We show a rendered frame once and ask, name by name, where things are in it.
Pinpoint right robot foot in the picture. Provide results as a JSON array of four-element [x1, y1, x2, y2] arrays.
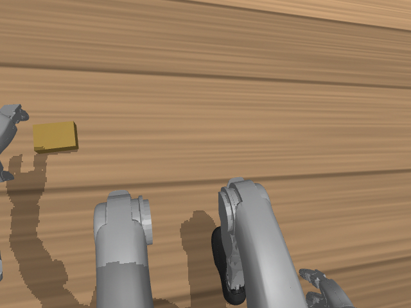
[[211, 226, 246, 305]]

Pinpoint right robot hand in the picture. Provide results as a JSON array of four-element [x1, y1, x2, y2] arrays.
[[299, 269, 354, 308]]

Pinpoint small box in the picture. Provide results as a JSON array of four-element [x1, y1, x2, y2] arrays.
[[33, 121, 79, 154]]

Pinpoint left robot hand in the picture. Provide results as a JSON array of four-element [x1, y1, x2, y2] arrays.
[[0, 104, 29, 182]]

